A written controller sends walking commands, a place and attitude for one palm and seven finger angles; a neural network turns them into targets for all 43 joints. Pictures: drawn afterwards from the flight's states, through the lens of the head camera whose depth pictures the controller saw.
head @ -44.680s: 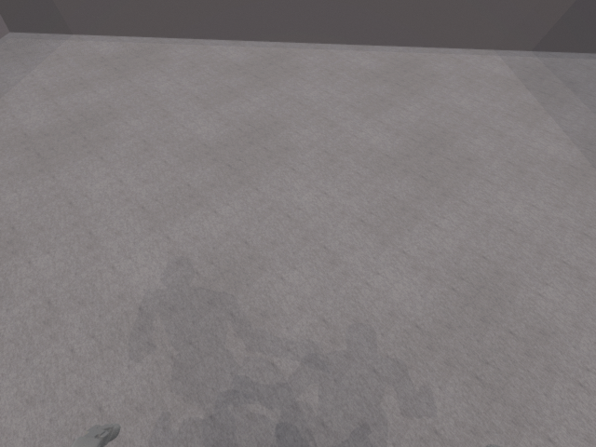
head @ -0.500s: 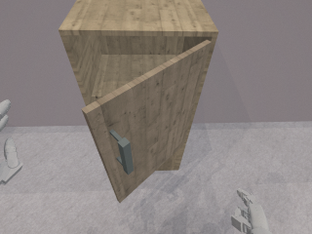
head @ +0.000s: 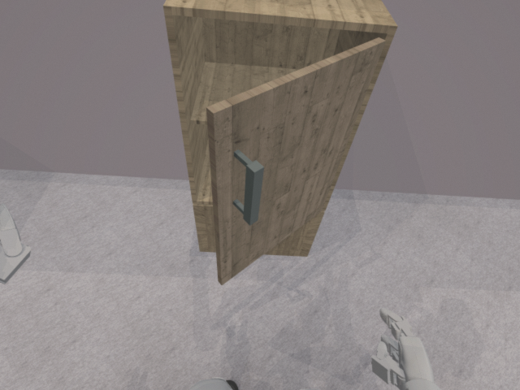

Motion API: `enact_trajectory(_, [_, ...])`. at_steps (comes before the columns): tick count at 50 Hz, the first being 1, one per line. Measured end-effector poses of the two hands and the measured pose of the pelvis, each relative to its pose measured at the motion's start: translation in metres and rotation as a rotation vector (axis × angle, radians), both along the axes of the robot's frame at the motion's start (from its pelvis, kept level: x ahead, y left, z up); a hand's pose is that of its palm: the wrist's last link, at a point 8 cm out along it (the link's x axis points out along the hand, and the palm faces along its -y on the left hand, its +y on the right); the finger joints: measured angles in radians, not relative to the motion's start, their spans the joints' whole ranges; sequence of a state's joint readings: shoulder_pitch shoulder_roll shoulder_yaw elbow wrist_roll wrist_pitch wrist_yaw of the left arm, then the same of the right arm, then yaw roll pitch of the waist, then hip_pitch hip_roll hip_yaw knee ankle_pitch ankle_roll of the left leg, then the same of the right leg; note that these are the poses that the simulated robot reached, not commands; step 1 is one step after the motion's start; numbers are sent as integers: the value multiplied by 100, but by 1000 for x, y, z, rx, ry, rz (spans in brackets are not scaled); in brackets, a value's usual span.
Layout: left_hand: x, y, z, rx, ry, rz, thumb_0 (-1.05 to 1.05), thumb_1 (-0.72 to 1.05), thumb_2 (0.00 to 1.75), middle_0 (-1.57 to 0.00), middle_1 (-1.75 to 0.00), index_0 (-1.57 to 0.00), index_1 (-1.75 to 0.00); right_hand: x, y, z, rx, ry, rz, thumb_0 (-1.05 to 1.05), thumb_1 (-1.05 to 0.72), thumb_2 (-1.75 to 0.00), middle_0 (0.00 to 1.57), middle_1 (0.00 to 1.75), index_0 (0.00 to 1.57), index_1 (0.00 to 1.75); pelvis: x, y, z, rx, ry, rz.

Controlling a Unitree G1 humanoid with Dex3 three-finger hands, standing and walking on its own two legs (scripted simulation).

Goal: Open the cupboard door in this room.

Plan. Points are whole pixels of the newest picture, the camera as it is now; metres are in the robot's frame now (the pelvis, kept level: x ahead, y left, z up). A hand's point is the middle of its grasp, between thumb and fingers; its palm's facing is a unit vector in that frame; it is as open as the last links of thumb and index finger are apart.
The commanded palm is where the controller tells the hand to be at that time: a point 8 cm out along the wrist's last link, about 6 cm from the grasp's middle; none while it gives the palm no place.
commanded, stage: stop stepping back and stand still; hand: left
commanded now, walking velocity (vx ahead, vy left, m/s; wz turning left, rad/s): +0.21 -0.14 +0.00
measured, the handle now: (245, 188) +0.45 +0.07 +0.03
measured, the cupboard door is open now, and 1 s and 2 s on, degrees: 42 42 42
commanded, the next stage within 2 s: let the arm hang, fingers relaxed in 0.86 s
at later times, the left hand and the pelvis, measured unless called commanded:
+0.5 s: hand out of the picture +0.13 +0.29 +0.16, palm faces +0.49 -0.81 -0.31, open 7.4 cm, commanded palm +0.06 +0.31 +0.18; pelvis -0.09 +0.02 +0.00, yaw -2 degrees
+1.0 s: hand (26, 356) +0.13 +0.25 +0.13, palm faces +0.37 -0.83 -0.41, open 7.4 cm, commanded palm none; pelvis -0.09 +0.00 +0.00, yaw +0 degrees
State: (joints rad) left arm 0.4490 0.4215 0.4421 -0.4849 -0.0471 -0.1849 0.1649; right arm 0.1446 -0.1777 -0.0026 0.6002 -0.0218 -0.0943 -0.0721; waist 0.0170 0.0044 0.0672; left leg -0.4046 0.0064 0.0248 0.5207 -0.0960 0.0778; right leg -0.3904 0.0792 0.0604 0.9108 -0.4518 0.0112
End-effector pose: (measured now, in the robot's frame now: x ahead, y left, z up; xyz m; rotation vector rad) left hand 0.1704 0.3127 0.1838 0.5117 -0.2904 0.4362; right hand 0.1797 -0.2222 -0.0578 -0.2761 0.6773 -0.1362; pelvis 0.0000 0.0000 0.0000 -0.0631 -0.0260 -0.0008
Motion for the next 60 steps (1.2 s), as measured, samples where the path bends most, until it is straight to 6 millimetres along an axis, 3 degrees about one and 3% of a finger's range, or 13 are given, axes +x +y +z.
enact_trajectory(7, [-39, -20, 8, -23, 11, -94, 2, 89, 90, -20, -30, -21, -31, -52, 4, 13, 40, -20, -18, 1, -90, -90, 21, 30, 21, 30, -38, -2, 8, -9, 40, -26])
enact_trajectory(12, [-79, -34, 8, 26, 56, -128, 2, 89, 90, -21, -30, -21, -31, -91, -7, -2, 37, 9, -19, 1, -90, -90, 21, 30, 21, 30, -75, -6, 0, 33, 49, -44])
enact_trajectory(17, [-105, -15, 10, 11, 30, -68, 2, 89, 90, -21, -30, -22, -31, -140, -22, -14, 22, 107, -108, 1, -90, -90, 21, 30, 21, 30, -78, -1, 3, 40, 34, -53])
enact_trajectory(22, [-98, 14, -11, -81, -36, 38, 1, 89, 90, -21, -30, -21, -31, -164, -30, -20, -52, 121, -146, 1, -91, -90, 20, 30, 20, 30, -83, 11, -5, 49, 16, -16])
enact_trajectory(28, [-88, -5, -8, -80, 13, -61, 2, 89, 90, -20, -30, -20, -31, -176, -14, -8, -1, 54, -140, 2, -91, -90, 20, 30, 20, 30, -104, 12, 3, 61, -23, -25])
enact_trajectory(32, [-103, -27, 12, 31, 16, -151, 2, 89, 90, -20, -30, -21, -31, -178, -5, -5, 52, 35, -122, 1, -91, -90, 20, 30, 20, 30, -108, 5, 7, 53, -21, -41])
enact_trajectory(36, [-118, -29, 20, 141, 53, -103, 2, 89, 90, -21, -30, -21, -31, -170, -6, -20, 94, 37, -105, 1, -90, -90, 21, 30, 20, 30, -105, -4, 1, 55, -9, -36])
enact_trajectory(41, [-121, -19, 3, 61, 82, 20, 1, 89, 90, -21, -30, -21, -31, -156, -19, -37, 87, 100, -67, 1, -90, -90, 21, 30, 20, 30, -105, -8, -1, 51, -10, -37])
enact_trajectory(48, [-100, -26, -16, -69, 73, 0, 2, 89, 90, -21, -30, -21, -31, -136, -34, -16, -7, 64, -67, 2, -91, -90, 21, 30, 20, 30, -92, -5, 3, 56, -13, -25])
enact_trajectory(50, [-84, -26, -39, -63, 141, -53, 1, 89, 90, -20, -30, -21, -31, -127, -38, -20, -14, 63, -30, 1, -91, -90, 20, 30, 20, 30, -91, -1, -3, 50, 11, -5])
enact_trajectory(54, [-66, -34, -155, -247, 630, -35, 1, 90, 90, -19, -30, -20, -30, -125, -40, -42, 12, 157, -18, 1, -91, -90, 20, 30, 20, 30, -92, 2, -7, 77, 46, 17])
enact_trajectory(57, [-93, -64, -236, -365, 968, -33, 1, 91, 90, -19, -29, -20, -30, -134, -36, -58, 45, 224, -12, 1, -91, -90, 20, 30, 20, 30, -92, -5, -11, 107, 49, 16])
enact_trajectory(60, [-144, -100, -291, -485, 1233, -35, 1, 91, 90, -19, -29, -20, -30, -152, -33, -68, 76, 321, -41, 1, -91, -90, 20, 30, 20, 30, -90, -11, -10, 95, 34, 20])
